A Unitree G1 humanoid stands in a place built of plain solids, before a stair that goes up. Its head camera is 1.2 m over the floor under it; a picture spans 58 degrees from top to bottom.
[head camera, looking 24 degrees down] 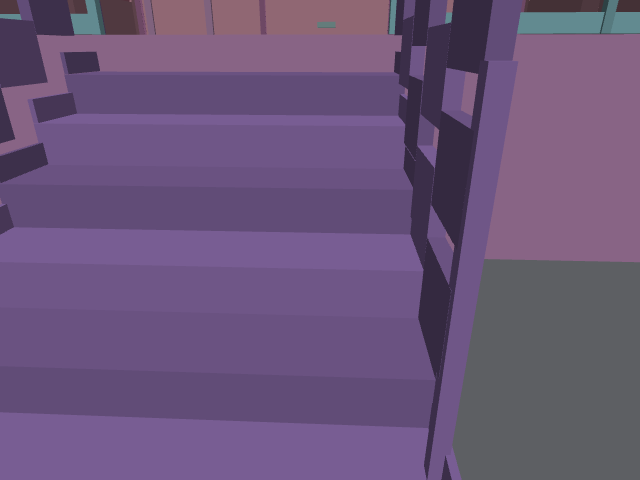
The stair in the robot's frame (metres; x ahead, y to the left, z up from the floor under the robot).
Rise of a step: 0.18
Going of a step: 0.30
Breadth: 1.62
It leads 3 degrees to the right of straight ahead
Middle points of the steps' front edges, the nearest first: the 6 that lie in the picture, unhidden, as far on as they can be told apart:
0.97 0.47 0.36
1.27 0.45 0.54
1.57 0.44 0.72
1.87 0.43 0.90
2.17 0.41 1.08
2.47 0.40 1.26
